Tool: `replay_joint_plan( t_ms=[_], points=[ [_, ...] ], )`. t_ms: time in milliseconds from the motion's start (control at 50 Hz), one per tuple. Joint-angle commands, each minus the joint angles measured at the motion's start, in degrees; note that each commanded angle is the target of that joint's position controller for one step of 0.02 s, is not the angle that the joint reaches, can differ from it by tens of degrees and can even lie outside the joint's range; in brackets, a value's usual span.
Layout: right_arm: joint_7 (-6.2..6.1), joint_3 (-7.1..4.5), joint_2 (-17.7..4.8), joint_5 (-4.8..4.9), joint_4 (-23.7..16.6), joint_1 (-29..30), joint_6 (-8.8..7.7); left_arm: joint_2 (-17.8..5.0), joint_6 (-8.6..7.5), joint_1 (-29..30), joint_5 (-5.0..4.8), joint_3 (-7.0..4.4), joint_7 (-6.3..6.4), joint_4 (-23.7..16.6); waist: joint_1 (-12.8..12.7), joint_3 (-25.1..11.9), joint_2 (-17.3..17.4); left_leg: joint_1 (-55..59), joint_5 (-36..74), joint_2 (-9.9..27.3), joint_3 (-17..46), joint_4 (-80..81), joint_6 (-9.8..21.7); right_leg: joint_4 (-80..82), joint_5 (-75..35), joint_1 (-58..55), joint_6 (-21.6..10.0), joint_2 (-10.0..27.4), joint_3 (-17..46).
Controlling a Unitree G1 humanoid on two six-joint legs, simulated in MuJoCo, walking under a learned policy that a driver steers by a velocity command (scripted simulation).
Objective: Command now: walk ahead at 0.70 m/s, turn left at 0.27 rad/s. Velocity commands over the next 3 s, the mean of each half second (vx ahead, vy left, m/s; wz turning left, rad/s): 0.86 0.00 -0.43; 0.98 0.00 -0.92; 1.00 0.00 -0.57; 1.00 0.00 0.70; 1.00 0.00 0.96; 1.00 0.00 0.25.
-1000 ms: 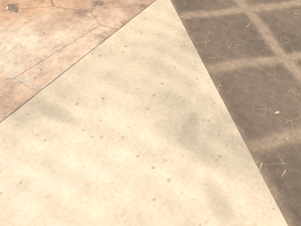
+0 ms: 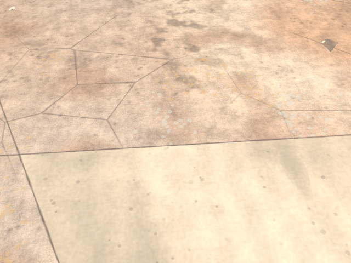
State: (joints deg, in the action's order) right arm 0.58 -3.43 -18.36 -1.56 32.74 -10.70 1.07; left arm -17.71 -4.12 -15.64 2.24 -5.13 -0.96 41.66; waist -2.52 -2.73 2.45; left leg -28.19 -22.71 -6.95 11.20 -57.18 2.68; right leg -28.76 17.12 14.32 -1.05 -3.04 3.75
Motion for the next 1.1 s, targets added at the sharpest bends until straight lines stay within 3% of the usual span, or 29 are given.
replay_joint_plan(
  t_ms=[20, 60, 100, 160, 200, 220, 240, 260, 280, 300, 320, 360, 440, 560, 620, 660, 680, 700, 720, 740, 780, 840, 880, 920, 1000, 1040, 1060, 1080, 1100],
  points=[
    [2.67, -1.21, -5.5, -2.33, -4.4, 4.3, -2.03, -7.9, 0.09, -2.4, -0.02, -0.85, 0.19, -1.4, 0.3, 7.9, -7.7, -19.0, 7.3, 2.7, 0.8, -6.0, -1.3, 18.7, 22.7, -6.6, -6.4, 16.0, 25.0],
    [3.5, -0.48, -5.0, -2.78, -3.5, 3.6, -2.22, -8.1, -0.36, -3.4, -1.11, -0.56, -0.19, 0.2, 1.3, 6.2, -10.9, -13.9, 10.9, 5.9, -6.4, -2.4, -2.9, 20.2, 17.4, -4.3, -7.8, 12.6, 20.7],
    [3.63, 0.71, -3.7, -1.98, -5.1, 9.4, -2.67, -7.7, -0.28, -5.7, -1.27, -0.58, -0.55, 1.0, -1.2, 7.6, -11.8, -9.8, 10.6, 7.0, -10.2, 6.5, -4.4, 21.4, 11.8, -2.1, -8.8, 10.9, 18.5],
    [3.8, 1.85, -1.7, -0.54, -6.1, 13.7, -3.43, -10.1, 0.55, -8.2, -0.82, -1.56, -0.38, 2.4, -2.6, 7.8, -13.5, 0.5, 5.7, 4.7, -12.7, 20.3, -4.7, 20.5, 6.4, 0.0, -9.2, 10.2, 16.7],
    [2.64, 1.46, -2.5, -0.07, -5.3, 11.3, -3.94, -10.4, 0.99, -8.7, -1.05, -1.75, -0.31, 3.2, -1.1, 6.9, -13.1, 10.6, 6.1, 3.5, -13.1, 26.4, -3.7, 19.0, 2.9, 2.3, -9.5, 11.6, 18.1],
    [1.56, 0.97, -3.3, 0.01, -3.7, 6.4, -4.41, -10.3, 0.89, -7.7, -1.31, -1.67, -0.26, 3.4, 2.0, 5.4, -11.3, 19.1, 9.4, 3.4, -12.9, 31.0, -2.8, 14.9, -4.1, 4.2, -8.8, 11.1, 17.2],
    [0.27, -0.18, -5.8, -0.67, -1.1, -1.5, -5.04, -9.3, 0.29, -7.3, -1.74, -1.44, -0.4, 3.6, 6.0, 0.8, -7.7, 32.5, 9.8, 4.1, -11.8, 31.6, -1.8, 4.4, -14.2, 8.4, -7.7, 8.1, 13.9],
    [-0.96, -1.73, -10.2, -1.88, 0.6, -12.4, -5.52, -7.5, -0.73, -4.9, -2.54, -0.89, -0.66, 2.4, 12.7, -6.7, -1.5, 47.1, 0.1, 13.8, -2.8, 32.9, 0.1, -12.7, -12.4, 17.2, -6.0, 3.8, 9.1],
    [-1.65, -3.07, -16.5, -3.11, 1.7, -19.2, -5.32, -0.6, -1.37, -4.9, -4.21, 0.91, -0.44, -1.4, 13.9, -14.6, 14.8, 56.7, -25.8, 30.9, 22.7, 42.0, 3.3, -31.0, 11.8, 31.0, -4.4, -1.7, 2.4],
    [-1.85, -2.66, -13.7, -2.58, 1.6, -14.6, -4.93, -3.8, -0.25, -3.1, -3.39, 0.67, 0.18, -1.4, 11.2, -10.0, 8.9, 46.3, -29.0, 32.9, 29.9, 44.0, 4.8, -40.0, 7.8, 34.1, -4.8, 1.7, 2.2],
    [-1.66, -1.12, -8.4, -2.4, 1.3, -10.2, -4.95, -4.6, 0.51, -0.7, -2.21, 0.3, -0.23, -1.0, 8.9, -3.4, 3.4, 40.1, -22.1, 29.9, 21.8, 42.7, 4.2, -42.3, 3.1, 34.7, -5.0, 4.4, 2.0],
    [-1.36, 0.09, -4.1, -1.77, 2.5, -8.4, -5.25, -3.6, 1.53, -0.7, -1.05, 0.43, -1.93, 0.1, 6.3, 1.7, 3.2, 33.0, -8.9, 24.6, 8.1, 45.5, 2.9, -40.6, -0.9, 32.7, -3.9, 7.4, 0.7],
    [-0.88, 0.53, -2.1, -0.18, 6.9, -12.2, -6.88, -1.1, 3.61, 5.5, -0.29, 1.38, -3.86, -2.3, 5.0, 8.0, 4.2, 30.6, 9.3, 22.4, -5.1, 48.6, 2.3, -42.9, -5.4, 38.6, -3.1, 9.3, -0.7],
    [-1.24, 0.59, -2.8, -0.34, 11.3, -11.5, -8.09, -0.8, 3.61, 18.7, -0.53, 3.62, -5.73, -8.5, 2.9, 13.4, 0.6, 23.6, 34.8, 18.7, -23.7, 53.4, -0.1, -23.7, -15.1, 29.5, -5.4, 7.4, -10.3],
    [-2.09, -0.33, -7.9, -0.35, 12.8, -14.3, -7.62, -1.8, 3.74, 16.3, -1.01, 3.87, -5.2, -8.0, 0.2, 7.9, 2.3, 29.3, 79.4, 19.4, -26.9, 42.4, -1.8, -17.3, -12.8, 15.3, -9.1, -0.2, -17.0],
    [-2.77, -1.49, -12.1, -0.92, 11.8, -10.8, -5.76, -6.2, 3.56, -0.9, -1.17, 2.03, -3.9, -3.4, -9.4, -2.2, 5.2, 28.4, 90.7, 21.9, -25.5, 19.7, -1.2, -17.1, -6.4, -3.3, -11.8, -3.5, -14.5],
    [-2.49, -1.47, -12.1, -1.14, 10.5, -8.2, -5.15, -9.6, 3.28, -14.2, -0.93, 0.13, -2.7, 0.9, -14.8, -8.2, 3.5, 19.8, 80.4, 21.3, -24.4, 1.6, -0.6, -12.0, -5.8, -20.6, -13.8, -3.9, -9.9],
    [-1.1, -0.52, -7.3, -1.86, 10.9, -9.2, -5.26, -12.8, 3.71, -13.0, -1.36, -1.49, -0.96, 2.4, -10.3, -5.8, -5.9, 3.8, 19.7, 12.3, -23.3, -19.3, -1.6, -9.9, -0.6, -30.0, -14.9, 1.1, -1.2],
    [-0.6, 1.02, -2.6, -0.74, 4.7, -13.0, -6.26, -19.9, 4.76, -7.0, 0.08, -2.75, -0.48, -0.5, -2.1, -10.8, -18.0, -17.4, -7.2, 5.3, -17.4, -39.7, -4.4, -2.1, -0.4, -41.2, -24.1, 15.2, 30.3],
    [-0.74, 0.85, -6.7, -0.83, 2.1, -5.5, -7.65, -18.6, 5.07, -8.9, -0.77, -3.08, -0.22, -2.0, -6.6, -14.3, -7.2, -22.7, -0.5, 6.8, -7.1, -39.0, -3.5, 8.3, 7.5, -40.7, -25.5, 16.6, 40.0],
    [-0.78, 1.48, -6.6, -0.91, 2.3, -3.9, -8.44, -13.7, 4.06, -5.5, -1.02, -2.04, 0.6, -0.4, -0.4, 1.4, 1.3, -19.9, 4.5, 12.0, -7.0, -26.9, -3.3, 15.1, 4.8, -21.4, -20.9, 14.8, 33.7],
    [-0.58, 2.12, -5.0, -3.23, 3.2, -6.4, -4.85, -9.8, 1.59, -1.4, -1.62, -0.28, 1.06, -0.9, 5.9, 6.3, 2.2, -9.5, 0.1, 15.2, -7.0, -16.5, -6.1, 16.2, -4.1, -1.5, -19.7, 7.5, 22.3],
    [-0.15, 2.66, -3.6, -3.14, 0.6, -0.8, -3.76, -9.7, 0.31, -1.4, -1.98, -0.15, 0.62, -0.8, 5.5, 9.1, 0.9, -6.7, 3.1, 15.5, -9.8, -6.4, -7.4, 18.8, -6.5, 7.0, -19.2, 4.0, 18.2],
    [0.46, 3.48, -2.0, -2.05, -2.5, 7.2, -3.94, -9.8, -0.22, -2.5, -1.81, -0.46, 0.43, -0.4, 3.3, 11.0, -0.7, -4.0, 14.6, 14.2, -11.3, 4.8, -7.8, 19.7, -11.7, 10.3, -17.3, 1.5, 16.6],
    [0.76, 3.66, -2.4, -0.18, -3.7, 12.1, -4.61, -11.5, -0.5, -6.4, -2.72, -1.4, 0.1, 1.1, -0.8, 6.8, -4.3, 3.5, 29.0, 9.9, -11.5, 20.2, -5.4, 16.9, -30.0, 1.3, -13.3, 2.9, 17.8],
    [0.29, 2.96, -4.5, -0.12, -3.1, 10.0, -4.81, -12.7, -0.28, -5.9, -2.65, -1.8, 0.65, 1.2, 0.4, 4.2, -4.5, 9.2, 25.9, 7.7, -10.4, 25.5, -4.3, 11.6, -38.9, -4.5, -10.9, 3.5, 18.8],
    [-0.29, 1.99, -6.7, 0.01, -1.6, 5.0, -4.86, -14.2, -0.21, -5.4, -2.33, -2.1, 0.82, 1.2, 2.8, 0.4, -4.6, 15.4, 21.1, 5.8, -10.2, 25.5, -3.8, 5.1, -47.4, -7.2, -9.4, 3.4, 19.2],
    [-1.13, 0.6, -9.6, 0.38, 0.5, -4.0, -5.04, -16.1, -0.21, -3.5, -1.77, -2.39, 0.65, 1.0, 8.3, -4.8, -4.5, 25.1, 15.3, 5.6, -10.3, 24.5, -3.4, -6.3, -50.7, -6.5, -8.2, 3.0, 18.9],
    [-2.38, -0.77, -12.1, 0.26, 3.5, -17.0, -5.12, -14.8, -0.76, -0.1, -1.19, -2.02, 0.36, 0.4, 15.5, -9.9, -3.9, 38.9, 10.3, 8.5, -9.2, 23.6, -2.8, -21.4, -46.5, 0.2, -7.1, 0.8, 16.8]
  ],
)
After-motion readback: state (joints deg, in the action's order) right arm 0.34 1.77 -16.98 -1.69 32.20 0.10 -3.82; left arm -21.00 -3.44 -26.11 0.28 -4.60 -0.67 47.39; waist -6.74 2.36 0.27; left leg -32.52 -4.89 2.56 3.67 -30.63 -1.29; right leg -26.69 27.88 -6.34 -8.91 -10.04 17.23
